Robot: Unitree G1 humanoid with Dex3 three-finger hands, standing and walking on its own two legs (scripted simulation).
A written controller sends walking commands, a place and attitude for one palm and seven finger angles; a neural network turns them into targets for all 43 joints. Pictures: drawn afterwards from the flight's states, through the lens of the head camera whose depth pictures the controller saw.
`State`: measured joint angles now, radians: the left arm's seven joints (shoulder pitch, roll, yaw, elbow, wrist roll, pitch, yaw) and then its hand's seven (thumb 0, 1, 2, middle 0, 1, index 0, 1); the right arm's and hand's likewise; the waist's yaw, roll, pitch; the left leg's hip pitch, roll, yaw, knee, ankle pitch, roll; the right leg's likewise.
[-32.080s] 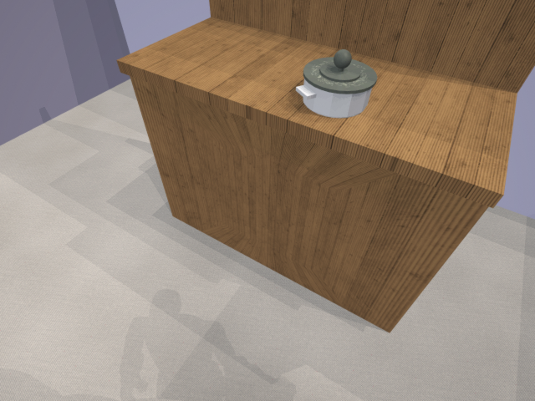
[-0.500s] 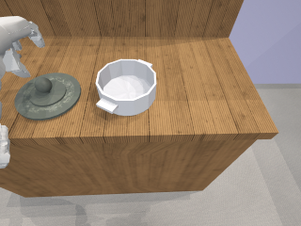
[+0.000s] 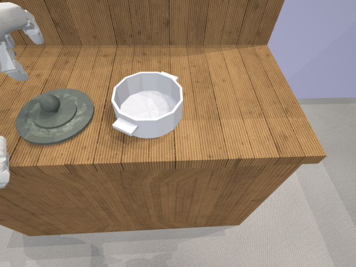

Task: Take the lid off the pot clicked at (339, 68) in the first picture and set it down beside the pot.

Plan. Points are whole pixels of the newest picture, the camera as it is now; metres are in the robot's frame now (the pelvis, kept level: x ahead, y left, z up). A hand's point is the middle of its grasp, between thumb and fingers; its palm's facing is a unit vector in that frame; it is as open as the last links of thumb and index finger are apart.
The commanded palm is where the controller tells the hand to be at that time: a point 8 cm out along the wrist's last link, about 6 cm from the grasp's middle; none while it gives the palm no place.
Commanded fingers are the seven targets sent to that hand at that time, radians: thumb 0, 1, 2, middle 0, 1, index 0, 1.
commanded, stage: draw the hand back to the body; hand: left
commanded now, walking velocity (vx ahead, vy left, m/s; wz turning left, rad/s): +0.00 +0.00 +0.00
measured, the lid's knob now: (49, 103) +0.49 +0.30 +0.08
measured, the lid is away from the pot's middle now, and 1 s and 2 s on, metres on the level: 0.24 0.24 0.24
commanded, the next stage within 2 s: none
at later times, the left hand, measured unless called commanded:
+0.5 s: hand (10, 77) +0.42 +0.29 +0.21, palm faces -0.18 -0.19 -0.97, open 11.1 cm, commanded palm +0.38 +0.29 +0.28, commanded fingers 0.00 -0.10 0.83 -0.43 -0.70 -0.43 -0.70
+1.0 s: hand (25, 66) +0.37 +0.21 +0.27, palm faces +0.45 -0.87 -0.21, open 10.0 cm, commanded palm +0.32 +0.26 +0.27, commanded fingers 0.00 0.45 0.87 -0.30 -0.48 -0.30 -0.48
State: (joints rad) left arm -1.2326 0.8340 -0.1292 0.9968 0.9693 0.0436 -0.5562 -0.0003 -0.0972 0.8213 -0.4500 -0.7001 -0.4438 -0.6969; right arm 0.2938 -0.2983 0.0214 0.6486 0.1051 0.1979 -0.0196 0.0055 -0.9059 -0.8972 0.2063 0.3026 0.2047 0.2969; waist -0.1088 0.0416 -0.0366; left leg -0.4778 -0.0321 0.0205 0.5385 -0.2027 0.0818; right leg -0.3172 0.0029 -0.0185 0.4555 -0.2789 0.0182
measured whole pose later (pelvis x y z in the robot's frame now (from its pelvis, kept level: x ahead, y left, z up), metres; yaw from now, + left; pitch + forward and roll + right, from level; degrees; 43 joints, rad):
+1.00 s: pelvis +0.02 -0.05 +0.01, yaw -2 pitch -2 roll +0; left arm -0.32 0.49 0.41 0.12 -0.10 -0.07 0.07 0.00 0.20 0.84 -0.37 -0.57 -0.36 -0.57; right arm 0.22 -0.30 0.02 0.66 0.06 -0.02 -0.05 0.01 -0.90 -0.90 0.21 0.30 0.20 0.30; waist 0.00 0.05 0.01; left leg -0.18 0.02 0.04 0.43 -0.22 0.00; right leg -0.05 0.06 0.01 0.37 -0.29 -0.05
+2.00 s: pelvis +0.00 -0.04 +0.01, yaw -2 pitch -6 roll -1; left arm 0.30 0.36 0.39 -0.48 -0.14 -0.14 0.06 0.01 0.88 0.90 -0.21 -0.30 -0.20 -0.30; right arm 0.15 -0.22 0.03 0.65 0.02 -0.08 -0.05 0.01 -0.90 -0.90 0.21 0.30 0.20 0.30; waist 0.05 0.06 0.02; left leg -0.12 0.01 0.04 0.40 -0.18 0.03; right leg 0.03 0.04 0.01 0.31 -0.24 -0.02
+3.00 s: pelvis -0.06 +0.02 -0.01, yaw -3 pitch -1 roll -4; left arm 0.50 0.48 0.53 -0.76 -0.09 -0.25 0.12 0.01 0.88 0.89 -0.22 -0.30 -0.21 -0.30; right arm 0.21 -0.19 0.01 0.56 0.03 -0.05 -0.04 0.01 -0.90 -0.90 0.21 0.30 0.21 0.30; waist -0.01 0.05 0.04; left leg -0.42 0.01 0.07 0.59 -0.17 0.08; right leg -0.21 0.05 -0.04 0.49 -0.28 0.01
